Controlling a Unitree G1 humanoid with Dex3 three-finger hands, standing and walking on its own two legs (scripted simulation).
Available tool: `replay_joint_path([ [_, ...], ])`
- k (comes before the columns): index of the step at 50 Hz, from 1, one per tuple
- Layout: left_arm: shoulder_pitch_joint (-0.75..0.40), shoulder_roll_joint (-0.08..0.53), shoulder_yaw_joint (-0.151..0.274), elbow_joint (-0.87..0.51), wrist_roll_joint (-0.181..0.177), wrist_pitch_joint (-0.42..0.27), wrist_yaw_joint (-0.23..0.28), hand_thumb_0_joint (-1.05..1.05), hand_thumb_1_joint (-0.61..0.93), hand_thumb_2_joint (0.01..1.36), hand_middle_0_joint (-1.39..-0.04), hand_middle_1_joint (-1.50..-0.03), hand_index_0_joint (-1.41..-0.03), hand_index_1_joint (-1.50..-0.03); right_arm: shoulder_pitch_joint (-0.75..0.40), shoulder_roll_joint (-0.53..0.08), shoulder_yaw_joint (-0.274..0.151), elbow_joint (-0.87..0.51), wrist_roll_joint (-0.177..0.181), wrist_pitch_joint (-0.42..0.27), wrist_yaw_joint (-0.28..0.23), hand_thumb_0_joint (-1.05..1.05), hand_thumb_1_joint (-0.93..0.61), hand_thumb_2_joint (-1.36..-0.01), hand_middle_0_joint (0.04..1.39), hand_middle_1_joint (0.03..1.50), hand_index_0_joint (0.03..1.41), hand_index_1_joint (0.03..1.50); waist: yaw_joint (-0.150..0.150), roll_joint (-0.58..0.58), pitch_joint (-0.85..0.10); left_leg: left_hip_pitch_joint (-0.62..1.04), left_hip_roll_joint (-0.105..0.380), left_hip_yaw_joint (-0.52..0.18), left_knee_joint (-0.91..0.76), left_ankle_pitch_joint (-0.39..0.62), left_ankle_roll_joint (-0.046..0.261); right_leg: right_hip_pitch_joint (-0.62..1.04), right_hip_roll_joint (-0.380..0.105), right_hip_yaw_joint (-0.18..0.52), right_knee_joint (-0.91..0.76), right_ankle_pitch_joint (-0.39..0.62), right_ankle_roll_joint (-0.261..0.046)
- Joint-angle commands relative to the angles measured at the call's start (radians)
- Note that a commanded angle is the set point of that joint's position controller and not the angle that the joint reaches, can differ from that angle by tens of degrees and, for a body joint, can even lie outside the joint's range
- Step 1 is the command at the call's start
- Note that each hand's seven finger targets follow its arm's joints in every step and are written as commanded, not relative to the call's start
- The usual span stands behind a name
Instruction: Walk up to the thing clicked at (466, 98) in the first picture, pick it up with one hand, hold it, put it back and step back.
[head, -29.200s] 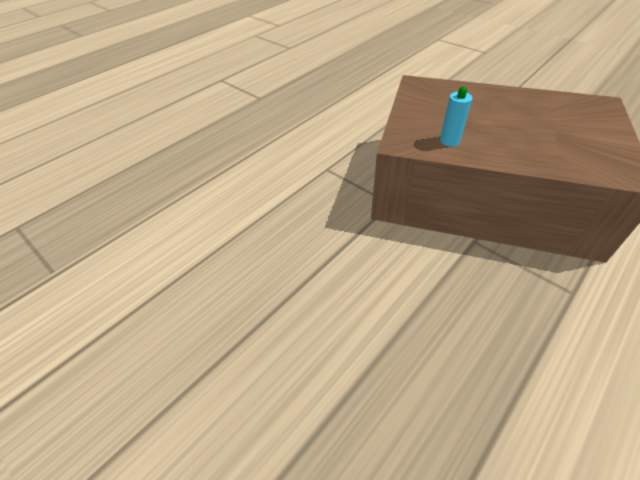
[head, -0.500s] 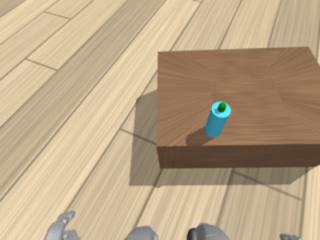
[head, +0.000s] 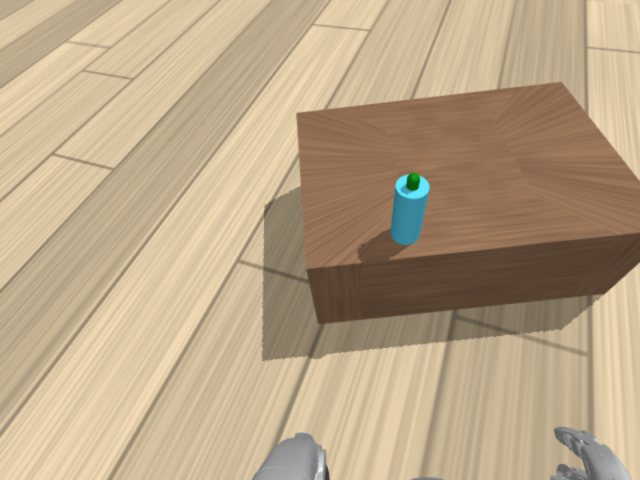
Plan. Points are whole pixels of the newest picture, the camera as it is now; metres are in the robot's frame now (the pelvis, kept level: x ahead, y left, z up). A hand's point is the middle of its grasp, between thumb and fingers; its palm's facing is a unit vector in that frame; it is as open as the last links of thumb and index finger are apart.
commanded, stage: step back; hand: right
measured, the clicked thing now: (409, 206) +0.73 -0.15 -0.28
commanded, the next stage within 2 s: none
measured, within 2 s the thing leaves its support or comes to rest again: neither
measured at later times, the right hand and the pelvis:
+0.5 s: hand out of the picture -0.04 -0.23 -0.12, palm faces -0.08 +0.90 -0.43, open 7.4 cm; pelvis -0.14 +0.03 +0.01, yaw +2 degrees
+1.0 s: hand out of the picture -0.21 -0.23 -0.15, palm faces -0.13 +0.91 -0.40, open 7.4 cm; pelvis -0.30 +0.03 -0.01, yaw +4 degrees
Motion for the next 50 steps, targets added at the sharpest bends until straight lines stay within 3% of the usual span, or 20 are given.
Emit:
replay_joint_path([
  [1, -0.164, 0.299, 0.087, -0.159, -0.002, -0.037, 0.034, 0.0, 0.9, 0.9, -0.2, -0.3, -0.2, -0.3, 0.055, -0.212, -0.061, -0.048, 0.012, -0.026, -0.012, 0.0, -0.9, -0.9, 0.2, 0.3, 0.2, 0.3, -0.051, -0.188, -0.087, 0.038, -0.101, -0.163, 0.392, -0.056, -0.012, -0.163, -0.308, 0.263, -0.277, 0.375, -0.222],
  [3, -0.173, 0.267, 0.09, -0.16, 0.0, -0.027, 0.033, 0.0, 0.9, 0.9, -0.2, -0.3, -0.2, -0.3, 0.1, -0.174, -0.046, -0.035, 0.011, -0.036, -0.021, 0.0, -0.9, -0.9, 0.2, 0.3, 0.2, 0.3, -0.057, -0.221, -0.129, 0.021, -0.131, -0.115, 0.396, -0.034, -0.027, -0.091, -0.234, 0.132, -0.235, 0.411, -0.172],
  [9, -0.042, 0.257, 0.082, -0.151, 0.001, -0.007, 0.048, 0.0, 0.9, 0.9, -0.2, -0.3, -0.2, -0.3, 0.09, -0.148, -0.031, -0.066, -0.01, -0.059, -0.027, 0.0, -0.9, -0.9, 0.2, 0.3, 0.2, 0.3, 0.023, -0.294, -0.225, 0.017, -0.005, -0.023, -0.126, -0.096, -0.024, 0.244, -0.266, 0.157, -0.095, 0.56, -0.17],
  [12, -0.121, 0.257, 0.067, -0.177, -0.027, 0.019, 0.039, 0.0, 0.9, 0.9, -0.2, -0.3, -0.2, -0.3, 0.215, -0.166, -0.053, -0.007, -0.024, -0.073, -0.027, 0.0, -0.9, -0.9, 0.2, 0.3, 0.2, 0.3, -0.039, -0.244, -0.273, 0.234, -0.003, 0.031, -0.51, 0.271, -0.002, 0.153, -0.216, 0.101, 0.076, 0.531, -0.109],
  [13, -0.077, 0.213, 0.053, -0.184, -0.028, 0.027, 0.035, 0.0, 0.9, 0.9, -0.2, -0.3, -0.2, -0.3, 0.183, -0.224, -0.072, -0.017, -0.039, -0.076, -0.028, 0.0, -0.9, -0.9, 0.2, 0.3, 0.2, 0.3, -0.004, -0.089, -0.271, 0.334, 0.115, -0.165, -0.476, 0.448, 0.029, -0.029, -0.132, 0.061, 0.17, 0.32, -0.061],
  [14, -0.053, 0.172, 0.044, -0.185, -0.038, 0.027, 0.036, 0.0, 0.9, 0.9, -0.2, -0.3, -0.2, -0.3, 0.13, -0.303, -0.084, -0.045, -0.051, -0.073, -0.024, 0.0, -0.9, -0.9, 0.2, 0.3, 0.2, 0.3, 0.008, 0.125, -0.252, 0.423, 0.299, -0.414, -0.473, 0.654, 0.123, -0.283, 0.038, -0.009, 0.333, -0.193, -0.019],
  [15, -0.121, 0.22, 0.064, -0.187, -0.028, 0.029, 0.053, 0.0, 0.9, 0.9, -0.2, -0.3, -0.2, -0.3, 0.135, -0.375, -0.088, -0.06, -0.041, -0.071, -0.015, 0.0, -0.9, -0.9, 0.2, 0.3, 0.2, 0.3, -0.057, 0.149, -0.241, 0.26, 0.4, -0.491, -0.474, 0.668, 0.264, -0.226, 0.054, 0.104, 0.466, -0.344, -0.003],
  [16, -0.159, 0.246, 0.07, -0.168, -0.023, 0.027, 0.057, 0.0, 0.9, 0.9, -0.2, -0.3, -0.2, -0.3, 0.117, -0.357, -0.086, -0.053, -0.042, -0.074, -0.018, 0.0, -0.9, -0.9, 0.2, 0.3, 0.2, 0.3, -0.069, 0.143, -0.182, 0.15, 0.411, -0.536, -0.513, 0.585, 0.298, -0.195, 0.049, 0.154, 0.56, -0.326, -0.007],
  [19, -0.054, 0.238, 0.068, -0.124, -0.043, 0.026, 0.04, 0.0, 0.9, 0.9, -0.2, -0.3, -0.2, -0.3, -0.005, -0.223, -0.049, -0.073, -0.04, -0.076, -0.031, 0.0, -0.9, -0.9, 0.2, 0.3, 0.2, 0.3, 0.025, 0.063, -0.162, 0.26, 0.23, -0.181, -0.417, 0.661, 0.195, -0.274, 0.072, 0.162, 0.658, -0.138, -0.013],
  [26, -0.086, 0.207, 0.053, -0.13, -0.023, 0.001, 0.028, 0.0, 0.9, 0.9, -0.2, -0.3, -0.2, -0.3, 0.113, -0.22, -0.057, -0.066, -0.029, -0.064, -0.03, 0.0, -0.9, -0.9, 0.2, 0.3, 0.2, 0.3, -0.063, 0.101, -0.21, 0.448, 0.26, -0.183, -0.358, 0.663, 0.255, -0.22, 0.012, 0.055, 0.265, -0.167, 0.046],
  [31, 0.057, 0.202, 0.053, -0.051, -0.009, -0.011, 0.019, 0.0, 0.9, 0.9, -0.2, -0.3, -0.2, -0.3, 0.026, -0.251, -0.061, -0.091, -0.015, -0.038, -0.023, 0.0, -0.9, -0.9, 0.2, 0.3, 0.2, 0.3, -0.001, 0.101, -0.311, 0.327, 0.213, -0.127, -0.257, 0.515, 0.161, 0.07, -0.011, -0.048, -0.247, 0.127, -0.009],
  [32, 0.06, 0.23, 0.063, -0.049, 0.001, -0.014, 0.02, 0.0, 0.9, 0.9, -0.2, -0.3, -0.2, -0.3, 0.019, -0.224, -0.05, -0.096, -0.007, -0.038, -0.021, 0.0, -0.9, -0.9, 0.2, 0.3, 0.2, 0.3, 0.004, 0.066, -0.311, 0.222, 0.177, -0.125, -0.238, 0.406, 0.113, 0.136, -0.046, 0.011, -0.244, 0.187, -0.031],
  [33, 0.057, 0.295, 0.081, -0.061, 0.012, -0.017, 0.018, 0.0, 0.9, 0.9, -0.2, -0.3, -0.2, -0.3, 0.014, -0.191, -0.039, -0.11, 0.0, -0.043, -0.02, 0.0, -0.9, -0.9, 0.2, 0.3, 0.2, 0.3, 0.006, -0.113, -0.281, 0.045, 0.068, -0.091, -0.131, 0.235, 0.051, 0.163, -0.181, 0.246, -0.237, 0.203, -0.088],
  [34, -0.01, 0.375, 0.102, -0.081, -0.001, -0.007, 0.012, 0.0, 0.9, 0.9, -0.2, -0.3, -0.2, -0.3, -0.017, -0.162, -0.035, -0.123, 0.002, -0.044, -0.033, 0.0, -0.9, -0.9, 0.2, 0.3, 0.2, 0.3, 0.03, -0.318, -0.209, -0.038, -0.094, -0.024, 0.057, -0.127, -0.002, 0.026, -0.363, 0.404, -0.306, 0.209, -0.235],
  [35, -0.081, 0.417, 0.106, -0.117, 0.007, -0.01, 0.018, 0.0, 0.9, 0.9, -0.2, -0.3, -0.2, -0.3, -0.003, -0.195, -0.053, -0.108, -0.007, -0.038, -0.043, 0.0, -0.9, -0.9, 0.2, 0.3, 0.2, 0.3, 0.038, -0.372, -0.148, 0.016, -0.038, -0.092, 0.262, -0.211, -0.025, -0.169, -0.487, 0.535, -0.36, 0.195, -0.326],
  [39, -0.162, 0.259, 0.076, -0.144, 0.002, -0.012, 0.027, 0.0, 0.9, 0.9, -0.2, -0.3, -0.2, -0.3, 0.08, -0.172, -0.034, -0.046, 0.006, -0.049, -0.033, 0.0, -0.9, -0.9, 0.2, 0.3, 0.2, 0.3, -0.03, -0.207, -0.143, 0.019, -0.114, -0.085, 0.343, -0.071, -0.016, -0.07, -0.253, 0.138, -0.205, 0.5, -0.19],
  [45, -0.056, 0.254, 0.075, -0.155, 0.009, 0.016, 0.038, 0.0, 0.9, 0.9, -0.2, -0.3, -0.2, -0.3, 0.092, -0.132, -0.017, -0.071, -0.017, -0.08, -0.043, 0.0, -0.9, -0.9, 0.2, 0.3, 0.2, 0.3, 0.027, -0.301, -0.225, 0.011, -0.012, 0.033, -0.156, -0.086, -0.032, 0.244, -0.246, 0.113, -0.054, 0.647, -0.168],
  [47, -0.083, 0.259, 0.07, -0.171, -0.007, 0.033, 0.033, 0.0, 0.9, 0.9, -0.2, -0.3, -0.2, -0.3, 0.171, -0.138, -0.03, -0.038, -0.024, -0.09, -0.042, 0.0, -0.9, -0.9, 0.2, 0.3, 0.2, 0.3, -0.009, -0.275, -0.258, 0.15, -0.021, 0.079, -0.462, 0.145, -0.016, 0.217, -0.218, 0.086, 0.07, 0.618, -0.136],
  [48, -0.085, 0.242, 0.061, -0.176, -0.012, 0.041, 0.027, 0.0, 0.9, 0.9, -0.2, -0.3, -0.2, -0.3, 0.194, -0.153, -0.041, -0.019, -0.026, -0.091, -0.042, 0.0, -0.9, -0.9, 0.2, 0.3, 0.2, 0.3, -0.009, -0.234, -0.272, 0.24, -0.013, 0.056, -0.518, 0.295, -0.009, 0.135, -0.195, 0.075, 0.104, 0.512, -0.106],
  [50, -0.042, 0.164, 0.038, -0.181, -0.02, 0.044, 0.021, 0.0, 0.9, 0.9, -0.2, -0.3, -0.2, -0.3, 0.129, -0.295, -0.07, -0.041, -0.049, -0.085, -0.041, 0.0, -0.9, -0.9, 0.2, 0.3, 0.2, 0.3, 0.023, 0.105, -0.246, 0.413, 0.317, -0.402, -0.5, 0.551, 0.132, -0.297, 0.018, -0.007, 0.336, -0.207, -0.024],
])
